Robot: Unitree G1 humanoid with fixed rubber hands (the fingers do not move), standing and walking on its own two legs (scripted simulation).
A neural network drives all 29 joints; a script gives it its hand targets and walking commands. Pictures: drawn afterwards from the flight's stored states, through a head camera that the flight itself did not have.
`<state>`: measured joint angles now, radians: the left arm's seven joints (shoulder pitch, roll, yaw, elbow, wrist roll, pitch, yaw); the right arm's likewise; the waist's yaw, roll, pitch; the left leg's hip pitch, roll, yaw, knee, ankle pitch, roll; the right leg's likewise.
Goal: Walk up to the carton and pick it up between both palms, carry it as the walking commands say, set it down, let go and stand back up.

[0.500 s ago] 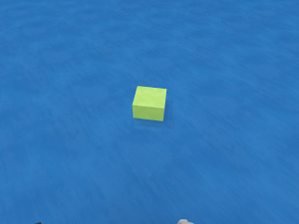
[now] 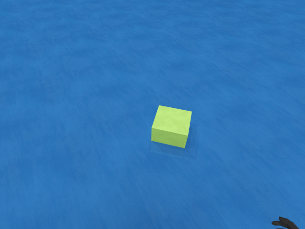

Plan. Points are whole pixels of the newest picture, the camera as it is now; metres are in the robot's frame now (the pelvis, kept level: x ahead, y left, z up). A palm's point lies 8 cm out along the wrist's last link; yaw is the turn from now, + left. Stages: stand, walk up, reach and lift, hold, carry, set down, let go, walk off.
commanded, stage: walk up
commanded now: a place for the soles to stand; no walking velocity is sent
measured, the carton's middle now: (171, 126) +1.01 -0.11 -0.67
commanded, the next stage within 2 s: none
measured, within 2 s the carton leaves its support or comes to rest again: neither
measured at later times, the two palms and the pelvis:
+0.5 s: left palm (33, 183) +0.25 +0.36 -0.04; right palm (271, 190) +0.29 -0.33 -0.08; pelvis +0.19 +0.00 +0.01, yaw +1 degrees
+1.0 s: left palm (59, 131) +0.45 +0.37 -0.06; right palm (253, 152) +0.42 -0.32 -0.08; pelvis +0.36 +0.02 +0.00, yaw -1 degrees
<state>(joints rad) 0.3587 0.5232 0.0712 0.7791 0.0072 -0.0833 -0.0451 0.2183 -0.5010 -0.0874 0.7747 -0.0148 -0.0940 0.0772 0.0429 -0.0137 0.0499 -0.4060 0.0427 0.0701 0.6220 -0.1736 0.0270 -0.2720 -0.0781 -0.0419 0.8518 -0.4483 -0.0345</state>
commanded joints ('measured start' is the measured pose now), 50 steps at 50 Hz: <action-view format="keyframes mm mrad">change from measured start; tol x32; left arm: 1 -40 188 30 -58 -9 -10 20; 50 14 221 73 -38 1 -29 45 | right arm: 1 149 -280 -73 -40 27 -8 -29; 50 124 -170 -25 -65 12 32 -48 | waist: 1 -115 107 -54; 26 -24 -191 -3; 31 -163 318 -102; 50 -15 -85 6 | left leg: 1 384 358 -613 -373 -484 257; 12 22 181 -155 -269 -309 168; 17 -421 25 -169 493 -313 17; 29 280 -37 35 -60 -78 9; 31 510 326 -632 -357 -537 172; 42 18 191 -190 -261 -274 187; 47 -421 3 -139 487 -357 9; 50 -296 72 -138 379 -260 -9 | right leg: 1 -495 17 126 341 9 1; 13 110 55 -56 -302 231 0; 16 312 -373 721 -636 -309 -244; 22 80 -218 221 -520 256 -212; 28 -143 -146 95 -423 39 -149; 33 -516 14 132 353 -7 4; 44 174 70 -40 -288 183 -11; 47 203 -382 714 -616 -268 -256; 50 116 -258 397 -503 98 -222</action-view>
